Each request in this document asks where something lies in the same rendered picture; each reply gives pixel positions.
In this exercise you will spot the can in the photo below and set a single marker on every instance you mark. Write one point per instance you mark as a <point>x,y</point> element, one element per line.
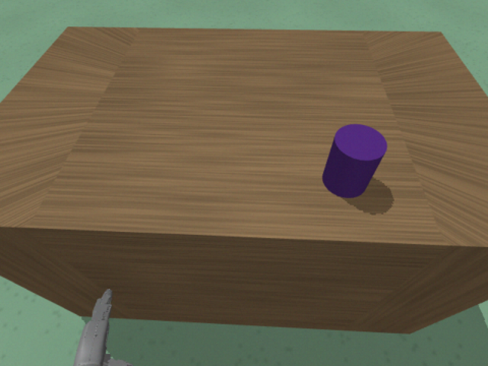
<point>355,154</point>

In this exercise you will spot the left robot hand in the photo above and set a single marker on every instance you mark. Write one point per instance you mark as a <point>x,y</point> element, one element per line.
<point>93,342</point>

